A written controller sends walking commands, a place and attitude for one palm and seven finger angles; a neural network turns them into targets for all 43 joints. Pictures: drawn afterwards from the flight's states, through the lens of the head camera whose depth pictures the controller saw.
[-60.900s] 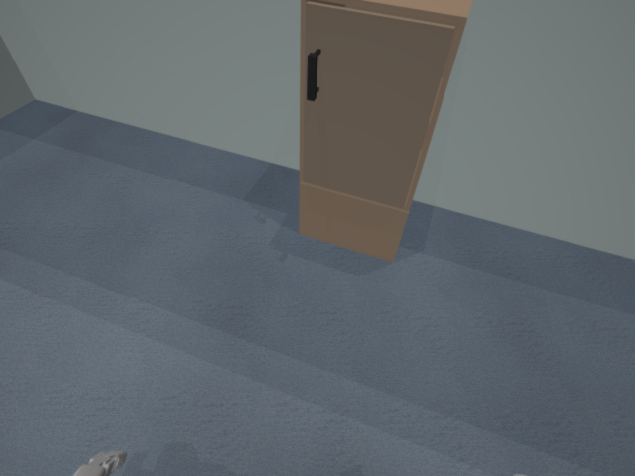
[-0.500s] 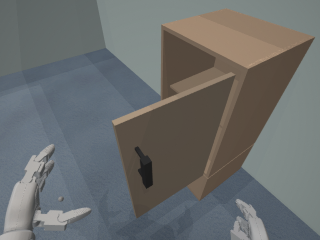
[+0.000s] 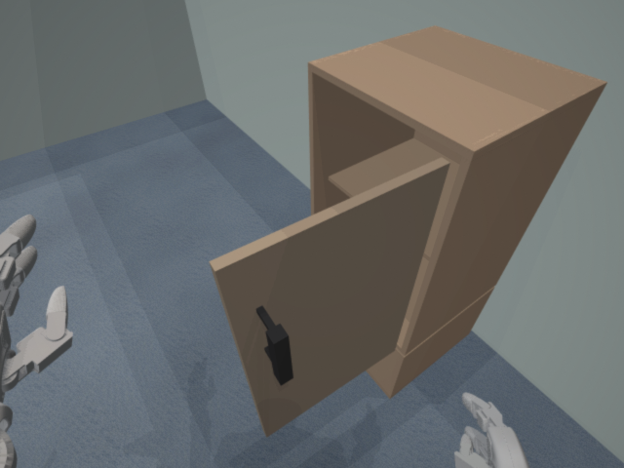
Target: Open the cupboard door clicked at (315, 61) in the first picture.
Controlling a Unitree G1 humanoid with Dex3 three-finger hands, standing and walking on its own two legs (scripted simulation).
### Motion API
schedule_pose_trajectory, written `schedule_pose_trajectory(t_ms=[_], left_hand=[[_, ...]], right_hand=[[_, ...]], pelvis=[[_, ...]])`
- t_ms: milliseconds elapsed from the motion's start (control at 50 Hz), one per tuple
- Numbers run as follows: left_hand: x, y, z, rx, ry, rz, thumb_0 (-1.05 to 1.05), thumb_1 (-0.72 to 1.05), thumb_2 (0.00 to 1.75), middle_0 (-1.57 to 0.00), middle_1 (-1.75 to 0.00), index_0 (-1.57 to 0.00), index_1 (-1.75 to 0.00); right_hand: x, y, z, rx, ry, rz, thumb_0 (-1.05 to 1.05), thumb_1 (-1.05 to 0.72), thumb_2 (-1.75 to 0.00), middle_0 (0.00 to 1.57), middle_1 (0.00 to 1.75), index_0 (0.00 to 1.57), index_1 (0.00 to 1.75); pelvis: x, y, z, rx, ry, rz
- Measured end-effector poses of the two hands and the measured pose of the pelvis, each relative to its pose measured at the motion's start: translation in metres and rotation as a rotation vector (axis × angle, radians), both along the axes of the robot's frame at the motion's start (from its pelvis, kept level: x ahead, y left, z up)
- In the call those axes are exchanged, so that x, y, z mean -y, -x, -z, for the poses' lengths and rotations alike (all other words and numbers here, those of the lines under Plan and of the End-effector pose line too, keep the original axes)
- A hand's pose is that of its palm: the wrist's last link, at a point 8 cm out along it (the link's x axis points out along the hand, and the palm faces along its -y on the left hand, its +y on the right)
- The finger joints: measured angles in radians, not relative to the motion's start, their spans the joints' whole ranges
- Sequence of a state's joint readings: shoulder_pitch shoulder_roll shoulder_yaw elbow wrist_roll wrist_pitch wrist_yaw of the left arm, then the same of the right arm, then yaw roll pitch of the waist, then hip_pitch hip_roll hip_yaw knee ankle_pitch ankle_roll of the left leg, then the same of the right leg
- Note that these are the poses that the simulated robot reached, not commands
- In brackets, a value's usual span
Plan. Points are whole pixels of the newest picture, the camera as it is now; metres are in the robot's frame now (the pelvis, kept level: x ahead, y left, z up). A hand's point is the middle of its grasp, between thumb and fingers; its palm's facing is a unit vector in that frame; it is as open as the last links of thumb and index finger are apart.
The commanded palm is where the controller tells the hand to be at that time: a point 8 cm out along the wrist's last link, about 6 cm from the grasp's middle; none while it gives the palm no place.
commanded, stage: draw the hand back to the body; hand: left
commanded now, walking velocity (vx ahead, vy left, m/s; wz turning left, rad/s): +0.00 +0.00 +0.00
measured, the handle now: (273, 345) +0.29 +0.09 -0.02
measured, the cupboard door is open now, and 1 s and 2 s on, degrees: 87 87 87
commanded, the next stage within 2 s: step back with the hand held close in 0.30 s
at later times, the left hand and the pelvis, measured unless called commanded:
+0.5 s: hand (98, 342) +0.19 +0.23 +0.16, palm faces +0.44 -0.79 -0.43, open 7.4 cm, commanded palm +0.13 +0.26 +0.18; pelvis +0.00 -0.04 +0.00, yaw +1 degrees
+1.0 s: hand (37, 394) +0.14 +0.26 +0.16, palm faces +0.35 -0.80 -0.48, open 7.4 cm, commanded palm +0.08 +0.30 +0.18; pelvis -0.07 +0.00 +0.00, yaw -1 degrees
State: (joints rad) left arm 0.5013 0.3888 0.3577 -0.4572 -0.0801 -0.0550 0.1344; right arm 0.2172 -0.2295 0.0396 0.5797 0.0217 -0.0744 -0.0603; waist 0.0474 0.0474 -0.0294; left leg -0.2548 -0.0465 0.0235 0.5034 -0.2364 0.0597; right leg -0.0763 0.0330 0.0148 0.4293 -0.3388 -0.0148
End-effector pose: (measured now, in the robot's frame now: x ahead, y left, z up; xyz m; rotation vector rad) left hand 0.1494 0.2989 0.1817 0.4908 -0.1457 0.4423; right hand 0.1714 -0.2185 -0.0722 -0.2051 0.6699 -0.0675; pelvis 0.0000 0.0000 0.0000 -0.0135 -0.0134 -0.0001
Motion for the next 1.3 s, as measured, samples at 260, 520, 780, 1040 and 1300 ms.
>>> schedule_pose_trajectory(t_ms=[260, 520, 780, 1040, 1300], left_hand=[[0.027, 0.007, 0.014, -0.048, 0.05, 0.006, 0.01, 0.88, 0.89, -0.21, -0.3, -0.21, -0.3], [0.038, 0.003, 0.005, -0.032, -0.007, -0.005, 0.01, 0.89, 0.9, -0.21, -0.3, -0.21, -0.3], [0.038, 0.004, 0.007, -0.093, -0.058, 0.097, 0.01, 0.89, 0.9, -0.21, -0.3, -0.21, -0.3], [-0.002, 0.062, 0.007, -0.014, -0.062, 0.095, 0.01, 0.89, 0.9, -0.21, -0.3, -0.21, -0.3], [-0.033, 0.163, -0.002, 0.025, -0.116, -0.016, 0.01, 0.89, 0.9, -0.21, -0.3, -0.21, -0.3]], right_hand=[[0.027, 0.007, 0.003, -0.023, 0.011, 0.018, 0.02, -0.9, -0.9, 0.21, 0.3, 0.2, 0.3], [0.043, -0.003, 0.006, -0.037, 0.002, 0.016, 0.02, -0.9, -0.9, 0.21, 0.3, 0.2, 0.3], [0.059, 0.028, 0.0, -0.11, 0.045, 0.134, 0.02, -0.9, -0.9, 0.2, 0.3, 0.2, 0.3], [0.024, 0.089, -0.008, -0.083, 0.083, 0.137, 0.02, -0.9, -0.9, 0.2, 0.3, 0.2, 0.3], [-0.028, 0.138, 0.021, -0.131, 0.05, -0.04, 0.02, -0.9, -0.9, 0.21, 0.3, 0.2, 0.3]], pelvis=[[0.022, 0.001, -0.002, 0.022, -0.009, -0.007], [0.04, 0.003, -0.002, 0.012, -0.004, -0.016], [0.031, 0.024, -0.002, -0.018, 0.004, 0.015], [-0.003, 0.076, 0.002, 0.001, 0.041, 0.009], [-0.022, 0.149, 0.01, -0.046, 0.062, -0.105]])
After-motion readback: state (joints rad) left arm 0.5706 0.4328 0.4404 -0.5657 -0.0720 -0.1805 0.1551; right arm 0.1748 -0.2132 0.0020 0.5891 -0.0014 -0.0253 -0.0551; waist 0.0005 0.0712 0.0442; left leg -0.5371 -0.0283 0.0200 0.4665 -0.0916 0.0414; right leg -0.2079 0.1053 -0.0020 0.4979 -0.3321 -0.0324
